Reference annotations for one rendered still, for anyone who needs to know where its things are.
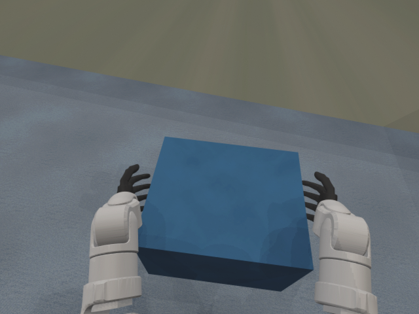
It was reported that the right robot hand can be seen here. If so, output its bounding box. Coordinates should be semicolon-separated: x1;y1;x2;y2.
302;171;337;221

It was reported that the left robot forearm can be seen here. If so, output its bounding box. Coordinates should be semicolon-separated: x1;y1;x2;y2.
81;192;142;314

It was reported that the carton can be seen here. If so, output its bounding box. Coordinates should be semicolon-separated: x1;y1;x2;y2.
137;137;314;292

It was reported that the left robot hand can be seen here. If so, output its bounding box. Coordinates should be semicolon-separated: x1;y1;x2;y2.
117;164;151;212

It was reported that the right robot forearm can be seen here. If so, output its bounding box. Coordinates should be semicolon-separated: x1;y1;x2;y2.
312;200;378;314

